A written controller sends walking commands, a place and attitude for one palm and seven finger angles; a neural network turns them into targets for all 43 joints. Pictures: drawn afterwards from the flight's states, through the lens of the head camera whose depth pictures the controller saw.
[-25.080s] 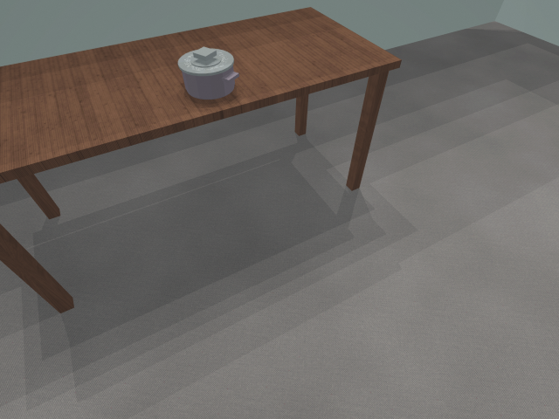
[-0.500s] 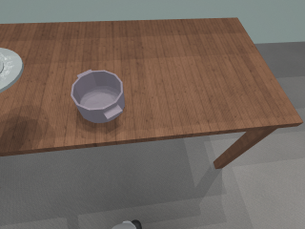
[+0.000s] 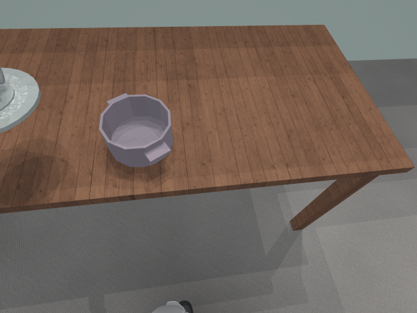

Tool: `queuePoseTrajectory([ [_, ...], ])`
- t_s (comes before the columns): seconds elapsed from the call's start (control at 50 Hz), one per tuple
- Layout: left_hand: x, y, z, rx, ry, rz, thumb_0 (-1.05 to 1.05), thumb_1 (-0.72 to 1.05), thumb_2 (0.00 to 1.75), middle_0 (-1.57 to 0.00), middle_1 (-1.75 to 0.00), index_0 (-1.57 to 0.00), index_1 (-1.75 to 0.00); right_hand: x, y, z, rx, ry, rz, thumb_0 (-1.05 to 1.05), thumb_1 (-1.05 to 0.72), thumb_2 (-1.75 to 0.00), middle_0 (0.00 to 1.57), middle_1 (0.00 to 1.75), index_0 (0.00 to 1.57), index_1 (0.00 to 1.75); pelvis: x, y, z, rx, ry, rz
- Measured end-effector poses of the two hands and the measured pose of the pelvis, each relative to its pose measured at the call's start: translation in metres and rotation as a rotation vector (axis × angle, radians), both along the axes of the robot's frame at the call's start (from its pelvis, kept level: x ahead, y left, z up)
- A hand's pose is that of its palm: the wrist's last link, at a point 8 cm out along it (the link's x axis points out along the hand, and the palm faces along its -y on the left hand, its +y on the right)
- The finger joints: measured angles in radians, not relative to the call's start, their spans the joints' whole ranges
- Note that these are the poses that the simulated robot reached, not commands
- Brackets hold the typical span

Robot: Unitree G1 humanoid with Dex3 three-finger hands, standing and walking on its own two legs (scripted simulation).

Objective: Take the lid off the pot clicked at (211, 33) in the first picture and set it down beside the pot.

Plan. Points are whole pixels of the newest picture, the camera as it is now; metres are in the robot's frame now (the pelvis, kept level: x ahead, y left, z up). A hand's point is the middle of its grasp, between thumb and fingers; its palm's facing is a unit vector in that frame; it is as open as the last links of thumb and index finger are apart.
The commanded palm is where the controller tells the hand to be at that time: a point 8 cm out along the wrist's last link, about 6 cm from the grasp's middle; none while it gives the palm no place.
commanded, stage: lower the lid onto the table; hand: left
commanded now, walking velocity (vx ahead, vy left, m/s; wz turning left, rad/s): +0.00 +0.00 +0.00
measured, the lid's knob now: out of the picture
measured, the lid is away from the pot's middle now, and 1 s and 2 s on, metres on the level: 0.24 0.24 0.26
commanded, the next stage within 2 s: none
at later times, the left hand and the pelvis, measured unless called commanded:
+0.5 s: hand out of the picture +0.44 +0.38 +0.12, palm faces -0.44 -0.13 -0.89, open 8.0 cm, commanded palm +0.50 +0.39 +0.19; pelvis +0.00 +0.01 +0.00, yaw -1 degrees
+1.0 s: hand out of the picture +0.46 +0.39 +0.09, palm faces -0.45 -0.15 -0.88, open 8.0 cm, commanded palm +0.51 +0.39 +0.16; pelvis +0.01 +0.02 -0.01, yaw -1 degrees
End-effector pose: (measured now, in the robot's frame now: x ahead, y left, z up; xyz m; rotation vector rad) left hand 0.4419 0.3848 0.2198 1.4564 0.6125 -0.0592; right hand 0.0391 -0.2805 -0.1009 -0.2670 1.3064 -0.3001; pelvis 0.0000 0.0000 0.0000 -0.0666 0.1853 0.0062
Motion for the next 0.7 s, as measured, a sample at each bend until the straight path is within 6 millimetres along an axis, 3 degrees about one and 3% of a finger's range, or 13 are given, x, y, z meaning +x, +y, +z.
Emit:
queuePoseTrajectory([
  [0.3, -0.003, 0.002, -0.027, -0.016, 0.025, -0.042, 0.03, 0.17, 0.82, -0.53, -0.96, -0.62, -1.02, -0.012, -0.001, 0.003, -0.041, 0.01, -0.002, 0.0, -0.91, -0.9, 0.2, 0.3, 0.2, 0.3, -0.003, 0.004, -0.002, -0.006, 0.007, -0.002],
  [0.7, 0.016, 0.001, -0.054, -0.025, 0.051, -0.061, 0.02, 0.17, 0.82, -0.52, -0.96, -0.61, -1.02, -0.026, 0.008, 0.002, -0.049, 0.046, -0.039, 0.0, -0.91, -0.9, 0.2, 0.3, 0.2, 0.3, 0.002, 0.013, -0.005, -0.01, 0.04, -0.019],
])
